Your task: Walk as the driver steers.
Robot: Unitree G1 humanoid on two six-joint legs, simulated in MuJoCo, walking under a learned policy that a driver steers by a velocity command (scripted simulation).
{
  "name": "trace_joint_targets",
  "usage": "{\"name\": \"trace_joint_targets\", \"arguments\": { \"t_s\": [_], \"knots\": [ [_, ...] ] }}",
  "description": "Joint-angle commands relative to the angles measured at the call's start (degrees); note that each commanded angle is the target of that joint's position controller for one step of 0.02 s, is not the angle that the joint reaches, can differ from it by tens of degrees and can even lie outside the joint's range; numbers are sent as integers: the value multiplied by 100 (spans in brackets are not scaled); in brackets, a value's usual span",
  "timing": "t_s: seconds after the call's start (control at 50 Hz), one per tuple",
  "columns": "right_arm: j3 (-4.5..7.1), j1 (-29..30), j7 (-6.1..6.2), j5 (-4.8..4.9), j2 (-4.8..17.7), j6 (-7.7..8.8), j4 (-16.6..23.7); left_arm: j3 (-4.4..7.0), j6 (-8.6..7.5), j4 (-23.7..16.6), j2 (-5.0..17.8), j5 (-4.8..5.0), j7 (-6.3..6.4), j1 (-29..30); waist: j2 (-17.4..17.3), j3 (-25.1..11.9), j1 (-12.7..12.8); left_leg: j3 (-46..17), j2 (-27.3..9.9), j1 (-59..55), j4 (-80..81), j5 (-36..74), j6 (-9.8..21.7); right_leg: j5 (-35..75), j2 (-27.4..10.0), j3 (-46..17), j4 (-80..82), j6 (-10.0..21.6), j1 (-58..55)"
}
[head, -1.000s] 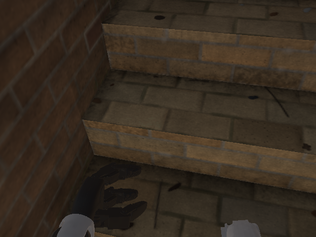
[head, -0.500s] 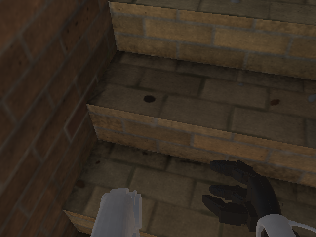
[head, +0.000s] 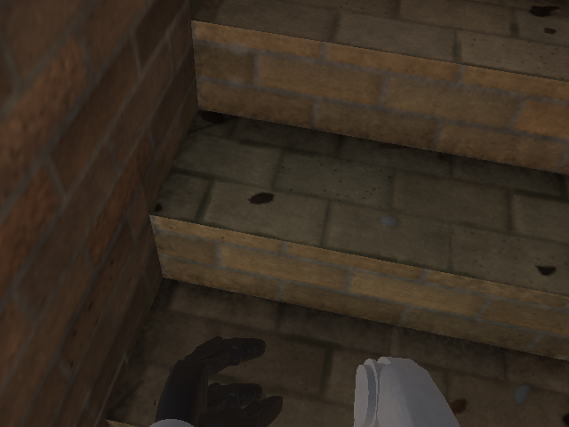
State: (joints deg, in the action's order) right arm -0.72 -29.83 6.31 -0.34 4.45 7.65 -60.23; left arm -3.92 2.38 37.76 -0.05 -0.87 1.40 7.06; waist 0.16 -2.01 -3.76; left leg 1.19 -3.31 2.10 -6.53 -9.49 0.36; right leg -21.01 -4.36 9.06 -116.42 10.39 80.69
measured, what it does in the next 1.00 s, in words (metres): climbs: right foot 0.19 m higher, then left foot 0.19 m higher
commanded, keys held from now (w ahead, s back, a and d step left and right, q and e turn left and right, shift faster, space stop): w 1.00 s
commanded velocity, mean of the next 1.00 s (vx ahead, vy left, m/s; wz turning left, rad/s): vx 0.40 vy -0.20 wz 0.00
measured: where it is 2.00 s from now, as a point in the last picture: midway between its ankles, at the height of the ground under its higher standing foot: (431, 10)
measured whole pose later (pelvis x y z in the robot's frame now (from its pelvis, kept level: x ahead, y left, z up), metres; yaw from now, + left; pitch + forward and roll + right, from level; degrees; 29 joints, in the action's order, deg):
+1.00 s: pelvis +0.38 -0.15 +0.35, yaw -2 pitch +3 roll +1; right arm 2.4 -30.0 1.3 -4.7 10.4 7.6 -61.7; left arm -1.5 1.1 35.1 7.0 1.0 -0.3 -3.4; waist 2.1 -3.1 -3.2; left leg 1.8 -1.7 19.4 -34.6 -18.7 1.2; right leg -23.4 0.7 -10.1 -124.0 9.9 70.4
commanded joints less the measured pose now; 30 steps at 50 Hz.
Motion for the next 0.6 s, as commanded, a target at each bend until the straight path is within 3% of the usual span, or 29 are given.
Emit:
{"name": "trace_joint_targets", "arguments": {
  "t_s": [0.02, 0.04, 0.06, 0.08, 0.1, 0.12, 0.14, 0.16, 0.18, 0.2, 0.22, 0.24, 0.26, 0.28, 0.32, 0.34, 0.36, 0.38, 0.4, 0.42, 0.44, 0.46, 0.5, 0.52, 0.54, 0.56, 0.58, 0.6],
  "knots": [
    [164, -305, 240, 114, 690, 3, 167, -103, -84, -292, -83, 27, 14, -66, -866, -486, 481, 646, -947, -953, -560, 8292, 686, -700, 156, 259, 1586, 230, -1372],
    [204, 416, 285, 199, 791, 102, 540, -154, -104, -183, 50, 147, 46, -434, -908, -810, 760, 621, -1062, -229, -852, 9956, 709, -743, 380, 171, 3148, 183, -3061],
    [316, 716, 241, 177, 1120, 208, 786, -54, -54, 10, 407, 193, 136, -1102, -1299, -1395, 973, 318, -1295, -302, -1600, 11002, 793, -931, 664, -118, 3945, 125, -4074],
    [506, 802, 25, 147, 1559, 288, 1038, 79, -126, 118, 815, 97, 167, -1731, -1635, -2102, 968, 102, -1441, -755, -2583, 11286, 811, -672, 888, -9, 5008, 84, -4861],
    [582, -114, -188, 347, 1528, 316, 1005, 276, -329, 299, 1282, 94, 121, -1703, -1507, -2593, 486, -189, -1079, -670, -3632, 10934, 636, 92, 1143, -253, 6319, 168, -5998],
    [600, -1057, -285, 302, 1313, 299, 984, 488, -459, 538, 1474, 74, -12, -1507, -1350, -2885, 130, -402, -462, 1537, -5219, 7727, 234, 507, 367, -1749, 7007, 754, -8113],
    [680, -416, -387, 113, 1302, 293, 1043, 543, -409, 615, 1357, -33, -47, -1700, 45, -2817, 685, -567, 639, 2814, -8184, 519, -28, 1419, -622, -3772, 8372, 1350, -8141],
    [666, 216, -321, -282, 806, 286, 1410, 715, -459, 960, 1688, -70, -136, -2100, 147, -2440, 517, -1791, 978, 3880, -10732, -142, 33, 4558, -924, -3772, 8217, 1494, -8098],
    [627, 631, -238, -424, 590, 133, 1825, 808, -439, 1098, 1892, -41, -118, -2099, -151, -2078, 258, -1553, 785, 4781, -11498, 127, 208, 2736, -973, -3382, 8649, 1276, -7916],
    [530, 1080, -216, -428, 439, -11, 2165, 831, -375, 1333, 1761, -77, -13, -2070, -94, -1024, 200, -1176, 514, 5389, -11527, 92, 352, 201, -640, -3018, 9032, 790, -7059],
    [423, 1384, -192, -447, 330, -138, 2393, 773, -355, 1530, 1481, -45, 35, -2038, 10, -171, 60, -1215, 583, 5888, -11736, -152, 398, -351, -316, -2693, 9155, 522, -6396],
    [317, 1303, -212, -405, 228, -257, 2436, 716, -341, 1591, 1267, 11, 56, -2117, 27, 179, -1, -1193, 731, 6060, -11873, -429, 454, -218, -54, -2182, 9109, 448, -6039],
    [314, 1224, -227, -344, 289, -335, 2422, 623, -356, 1616, 980, 45, 65, -2191, -223, 403, -90, -1244, 736, 6090, -11800, -275, 466, -90, -16, -1955, 9134, 291, -5685],
    [307, 1248, -223, -260, 276, -413, 2490, 584, -431, 1644, 956, 66, 63, -2238, -330, 592, -155, -1253, 773, 6171, -11653, -401, 434, -13, -36, -1833, 9291, 208, -5407],
    [216, 1495, -200, -173, 239, -568, 2609, 624, -618, 1578, 1310, 2, 19, -2346, -378, 767, -186, -1022, 764, 6500, -11047, -469, 299, -375, -146, -1863, 9728, 53, -5238],
    [215, 1457, -129, -114, 236, -624, 2486, 631, -701, 1561, 1477, -30, -8, -2434, -193, 671, -138, -774, 860, 6567, -11263, -420, 255, -125, -173, -1861, 9826, -10, -5256],
    [110, 1711, -970, -131, 326, -654, 2200, 605, -525, 1310, 1422, -297, -606, -1706, 608, 39, -424, -677, 710, 7364, -12159, -5, 1018, -1557, -359, -2301, 9704, 217, -5089],
    [119, 1728, -1151, -206, 356, -681, 2187, 645, -432, 1359, 1757, -321, -833, -1793, 543, 414, -356, -813, 780, 8078, -12616, 307, 1115, -1960, -573, -2606, 9837, 206, -4960],
    [7, 1619, -1202, -314, 270, -686, 2058, 591, -358, 1604, 1763, -268, -896, -2390, 535, 302, -282, -1018, 819, 9092, -13414, 350, 1269, -1993, -799, -3177, 9721, 259, -5465],
    [-61, 1603, -1171, -313, 215, -621, 1993, 524, -401, 1867, 1789, -250, -916, -2993, 311, 246, -157, -1272, 762, 9935, -13513, 557, 1381, -1896, -909, -3231, 9594, 39, -6238],
    [13, 2221, -388, -236, -126, -588, 2264, 819, -764, 1708, 2201, 44, -266, -3475, 238, 522, 377, -722, 1013, 9032, -13031, -483, 743, -982, -560, -2267, 9977, -450, -6785],
    [-49, 2638, -163, -259, -5, -610, 2381, 655, -893, 1830, 2000, 85, -104, -3537, -238, 850, 404, -413, 732, 8696, -12264, -552, 497, -557, -393, -2261, 10220, -526, -6158],
    [-60, 3023, -59, -151, 211, -752, 2613, 576, -889, 1896, 1908, 160, 75, -3677, -157, 727, 492, 251, 484, 8220, -11223, -563, 215, -328, -250, -2067, 10631, -372, -6305],
    [-105, 3195, -42, -106, 226, -846, 2829, 549, -854, 2054, 1778, 258, 119, -3928, 269, 651, 541, 288, 270, 8127, -10881, -698, 248, -64, -314, -2045, 10786, -294, -6638],
    [-110, 3203, -49, -62, 256, -927, 2954, 581, -845, 2167, 1798, 266, 195, -4212, 359, 460, 606, 356, 182, 8225, -10801, -833, 324, 190, -346, -2134, 10872, -107, -7287],
    [-116, 3087, -79, -36, 403, -986, 2916, 630, -816, 2130, 1965, 293, 221, -4319, 212, 339, 681, 738, 141, 8032, -10202, -1093, 287, 758, -373, -2094, 11076, 11, -7757],
    [-193, 3238, -46, 43, 260, -971, 3080, 697, -769, 2196, 2065, 441, 337, -4309, 279, 463, 662, 697, -38, 7181, -8864, -1619, 348, 1598, -456, -1892, 11412, -71, -7813],
    [-258, 3332, -54, 105, 153, -997, 3094, 677, -727, 2296, 1992, 465, 402, -4491, 113, 355, 734, 988, 125, 6361, -7993, -2099, 381, 2969, -406, -1590, 11459, -112, -7896]
  ]
}}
